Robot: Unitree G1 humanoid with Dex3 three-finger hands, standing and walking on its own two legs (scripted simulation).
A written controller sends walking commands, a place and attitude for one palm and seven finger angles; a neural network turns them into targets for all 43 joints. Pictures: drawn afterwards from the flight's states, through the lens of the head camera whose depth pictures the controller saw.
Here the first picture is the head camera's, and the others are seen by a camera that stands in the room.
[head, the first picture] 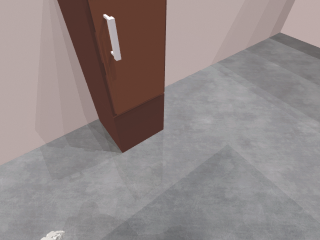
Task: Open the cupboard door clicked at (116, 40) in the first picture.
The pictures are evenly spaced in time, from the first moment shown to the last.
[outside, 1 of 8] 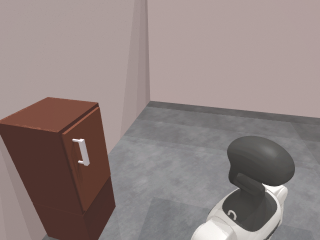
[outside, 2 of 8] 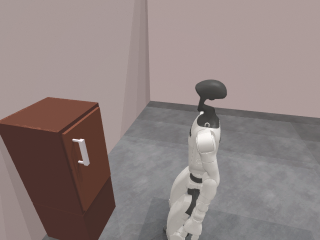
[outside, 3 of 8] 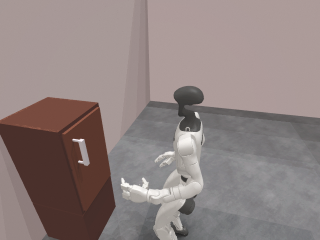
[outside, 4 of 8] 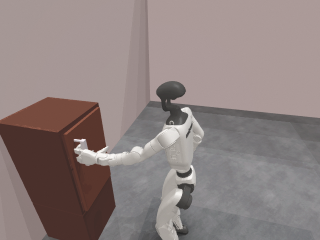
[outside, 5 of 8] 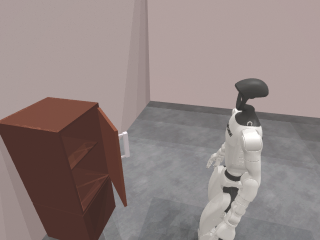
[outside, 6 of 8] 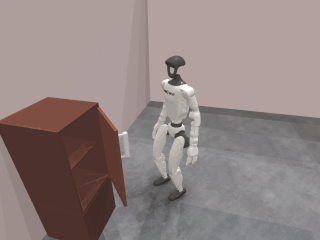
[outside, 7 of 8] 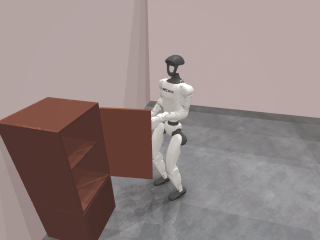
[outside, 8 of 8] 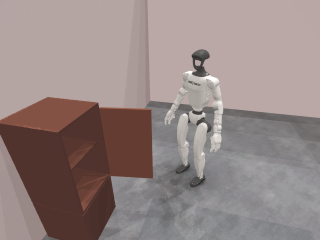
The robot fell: no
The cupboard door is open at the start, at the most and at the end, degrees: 0 100 100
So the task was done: yes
